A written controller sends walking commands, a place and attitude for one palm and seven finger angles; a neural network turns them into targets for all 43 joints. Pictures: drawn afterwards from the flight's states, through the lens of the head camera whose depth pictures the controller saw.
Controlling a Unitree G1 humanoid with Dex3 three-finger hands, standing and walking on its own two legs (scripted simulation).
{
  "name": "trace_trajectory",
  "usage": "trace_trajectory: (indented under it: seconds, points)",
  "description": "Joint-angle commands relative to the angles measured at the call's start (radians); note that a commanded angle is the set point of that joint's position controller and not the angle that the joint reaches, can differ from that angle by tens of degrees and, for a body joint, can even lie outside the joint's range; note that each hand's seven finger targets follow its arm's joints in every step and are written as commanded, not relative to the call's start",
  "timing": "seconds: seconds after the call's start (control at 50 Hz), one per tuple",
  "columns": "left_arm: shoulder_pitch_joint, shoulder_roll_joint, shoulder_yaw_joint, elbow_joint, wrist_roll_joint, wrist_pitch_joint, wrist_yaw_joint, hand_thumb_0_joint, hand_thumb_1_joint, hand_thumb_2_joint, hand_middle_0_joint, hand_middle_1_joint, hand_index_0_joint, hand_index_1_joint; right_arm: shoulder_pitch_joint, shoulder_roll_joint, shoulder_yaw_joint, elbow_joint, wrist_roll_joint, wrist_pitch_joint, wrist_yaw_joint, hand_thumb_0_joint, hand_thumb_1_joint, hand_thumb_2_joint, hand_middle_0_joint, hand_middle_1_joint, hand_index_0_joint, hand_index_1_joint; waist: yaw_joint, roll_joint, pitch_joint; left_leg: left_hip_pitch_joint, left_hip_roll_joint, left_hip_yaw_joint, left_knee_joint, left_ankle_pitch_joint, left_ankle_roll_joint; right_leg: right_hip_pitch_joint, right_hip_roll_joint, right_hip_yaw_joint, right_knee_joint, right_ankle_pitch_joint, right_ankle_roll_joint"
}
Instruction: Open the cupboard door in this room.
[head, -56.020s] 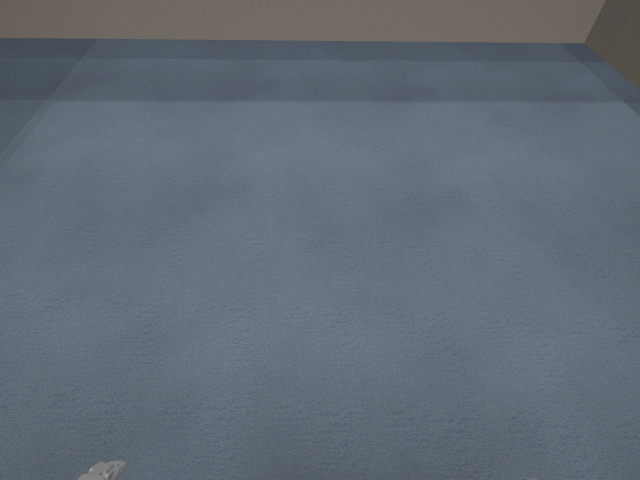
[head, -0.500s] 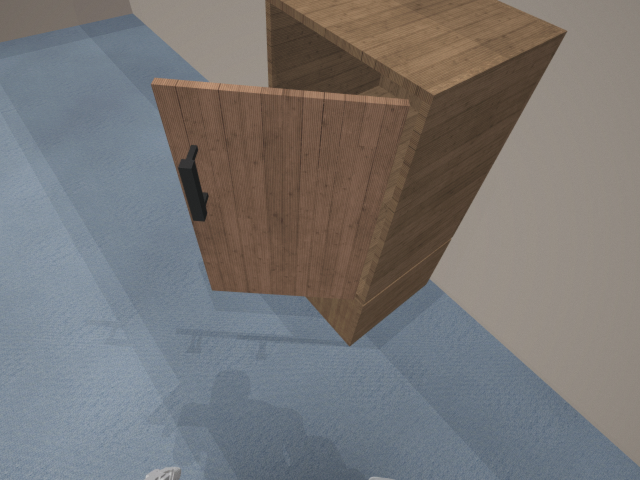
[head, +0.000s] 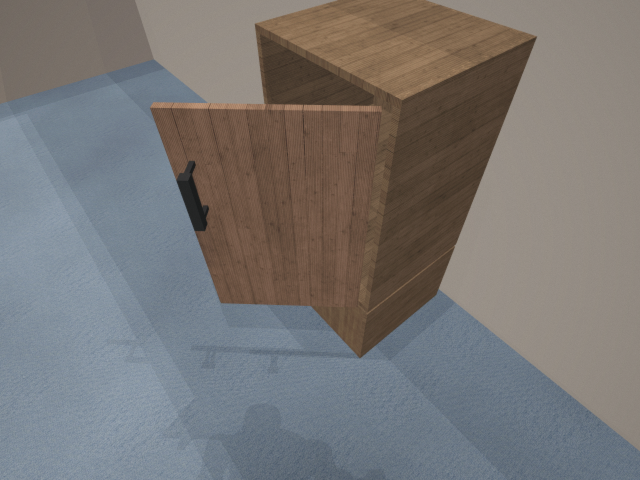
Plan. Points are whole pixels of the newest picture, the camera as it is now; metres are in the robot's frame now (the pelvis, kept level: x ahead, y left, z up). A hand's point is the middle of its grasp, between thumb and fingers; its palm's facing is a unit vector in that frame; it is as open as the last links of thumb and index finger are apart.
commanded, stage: come to a stop and stand still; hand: left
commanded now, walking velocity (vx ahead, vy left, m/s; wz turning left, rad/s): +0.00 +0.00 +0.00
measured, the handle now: (195, 196) +0.60 +0.28 -0.02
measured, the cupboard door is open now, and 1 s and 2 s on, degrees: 48 48 48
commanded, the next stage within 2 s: look again from close up in 0.22 s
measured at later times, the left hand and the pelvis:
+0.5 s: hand out of the picture +0.01 +0.17 -0.17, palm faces +0.00 -0.98 -0.21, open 7.4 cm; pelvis +0.00 -0.01 +0.01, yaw +0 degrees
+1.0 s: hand out of the picture +0.05 +0.18 -0.17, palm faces +0.00 -0.97 -0.23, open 7.4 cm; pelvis +0.02 -0.01 +0.01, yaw +0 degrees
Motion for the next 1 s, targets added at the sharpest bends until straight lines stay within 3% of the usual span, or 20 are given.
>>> trace_trajectory:
  seconds: [0.0, 0.04, 0.12, 0.18, 0.32, 0.46, 0.52, 0.68, 0.9, 0.98]
  points:
    - [0.003, 0.148, 0.022, -0.051, -0.005, -0.017, 0.005, 0.0, 0.9, 0.9, -0.2, -0.3, -0.2, -0.3, 0.04, -0.092, -0.016, -0.031, -0.007, -0.011, 0.003, 0.0, -0.9, -0.9, 0.2, 0.3, 0.2, 0.3, -0.021, -0.056, 0.057, 0.009, 0.045, -0.079, -0.114, 0.036, 0.021, -0.125, -0.092, 0.125, -0.195, 0.044, -0.041]
    - [0.003, 0.151, 0.022, -0.047, -0.006, -0.016, 0.002, 0.0, 0.9, 0.9, -0.2, -0.3, -0.2, -0.3, 0.05, -0.091, -0.013, -0.018, -0.008, -0.012, 0.005, 0.0, -0.9, -0.9, 0.2, 0.3, 0.2, 0.3, -0.02, -0.061, 0.075, 0.001, 0.042, -0.08, -0.13, 0.0, 0.02, -0.146, -0.087, 0.13, -0.223, -0.053, -0.043]
    - [0.015, 0.145, 0.022, -0.037, -0.006, -0.017, 0.0, 0.0, 0.9, 0.9, -0.2, -0.3, -0.2, -0.3, 0.07, -0.092, -0.007, 0.008, -0.01, -0.018, 0.006, 0.0, -0.9, -0.9, 0.2, 0.3, 0.2, 0.3, -0.015, -0.05, 0.062, -0.005, 0.046, -0.09, -0.156, -0.004, 0.022, -0.13, -0.081, 0.122, -0.235, -0.076, -0.042]
    - [0.023, 0.142, 0.021, -0.024, -0.007, -0.019, -0.001, 0.0, 0.9, 0.9, -0.2, -0.3, -0.2, -0.3, 0.08, -0.093, -0.002, 0.026, -0.009, -0.025, 0.004, 0.0, -0.9, -0.9, 0.2, 0.3, 0.2, 0.3, -0.009, -0.014, 0.042, -0.008, 0.055, -0.098, -0.175, 0.014, 0.025, -0.095, -0.076, 0.11, -0.219, -0.022, -0.041]
    - [0.042, 0.135, 0.022, 0.018, -0.009, -0.026, -0.003, 0.0, 0.9, 0.9, -0.2, -0.3, -0.2, -0.3, 0.098, -0.094, 0.003, 0.071, -0.005, -0.037, -0.002, 0.0, -0.9, -0.9, 0.2, 0.3, 0.2, 0.3, 0.003, -0.024, -0.001, 0.011, 0.068, -0.091, -0.165, 0.121, 0.025, -0.025, -0.085, 0.092, -0.185, 0.149, -0.043]
    - [0.046, 0.133, 0.023, 0.048, -0.008, -0.029, -0.002, 0.0, 0.9, 0.9, -0.2, -0.3, -0.2, -0.3, 0.102, -0.089, 0.002, 0.104, -0.003, -0.039, -0.007, 0.0, -0.9, -0.9, 0.2, 0.3, 0.2, 0.3, 0.003, -0.03, 0.001, 0.034, 0.074, -0.083, -0.16, 0.163, 0.024, -0.013, -0.086, 0.089, -0.176, 0.229, -0.045]
    - [0.043, 0.137, 0.024, 0.055, -0.009, -0.029, -0.001, 0.0, 0.9, 0.9, -0.2, -0.3, -0.2, -0.3, 0.1, -0.094, 0.001, 0.109, -0.003, -0.04, -0.009, 0.0, -0.9, -0.9, 0.2, 0.3, 0.2, 0.3, 0.004, -0.002, 0.001, 0.04, 0.077, -0.084, -0.162, 0.183, 0.025, -0.009, -0.087, 0.087, -0.168, 0.252, -0.046]
    - [0.027, 0.137, 0.028, 0.06, -0.005, -0.028, -0.001, 0.0, 0.9, 0.9, -0.2, -0.3, -0.2, -0.3, 0.075, -0.104, -0.004, 0.108, -0.002, -0.04, -0.011, 0.0, -0.9, -0.9, 0.2, 0.3, 0.2, 0.3, 0.002, -0.023, 0.017, 0.056, 0.083, -0.083, -0.171, 0.204, 0.028, -0.019, -0.086, 0.087, -0.168, 0.278, -0.042]
    - [0.007, 0.163, 0.035, 0.056, -0.005, -0.034, -0.003, 0.0, 0.9, 0.9, -0.2, -0.3, -0.2, -0.3, 0.027, -0.131, -0.008, 0.098, -0.004, -0.043, -0.012, 0.0, -0.9, -0.9, 0.2, 0.3, 0.2, 0.3, 0.003, -0.022, -0.027, 0.104, 0.086, -0.078, -0.158, 0.296, 0.026, 0.014, -0.094, 0.088, -0.159, 0.401, -0.041]
    - [0.019, 0.182, 0.045, 0.05, 0.0, -0.029, -0.004, 0.0, 0.9, 0.9, -0.2, -0.3, -0.2, -0.3, 0.025, -0.129, -0.008, 0.085, -0.006, -0.032, -0.004, 0.0, -0.9, -0.9, 0.2, 0.3, 0.2, 0.3, 0.016, -0.041, 0.004, 0.034, 0.054, -0.052, -0.119, 0.141, 0.02, 0.032, -0.129, 0.134, -0.176, 0.295, -0.065]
